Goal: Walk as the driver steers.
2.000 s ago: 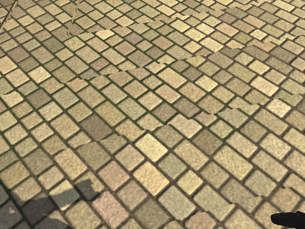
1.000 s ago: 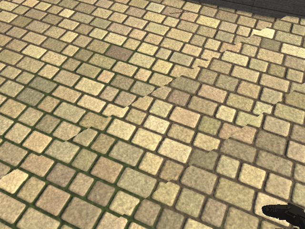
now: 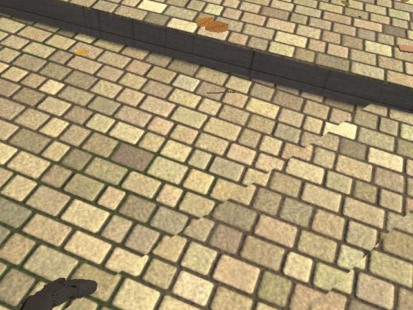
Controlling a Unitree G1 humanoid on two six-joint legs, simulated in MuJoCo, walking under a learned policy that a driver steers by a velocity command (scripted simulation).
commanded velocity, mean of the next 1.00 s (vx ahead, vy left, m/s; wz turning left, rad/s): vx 0.97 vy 0.00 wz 0.44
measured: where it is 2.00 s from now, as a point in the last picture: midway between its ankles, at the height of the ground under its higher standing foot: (78, 78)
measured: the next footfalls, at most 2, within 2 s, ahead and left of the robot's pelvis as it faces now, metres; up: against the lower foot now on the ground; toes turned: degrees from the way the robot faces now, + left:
right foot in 0.16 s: +0.27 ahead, -0.14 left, +0.00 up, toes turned +12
left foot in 0.58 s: +0.56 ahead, +0.19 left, -0.03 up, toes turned +34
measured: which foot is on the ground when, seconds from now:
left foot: down 0.00-0.18, up 0.20-0.56, down 0.58-1.00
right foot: up 0.00-0.14, down 0.16-0.56, up 0.58-0.96, down 0.98-1.00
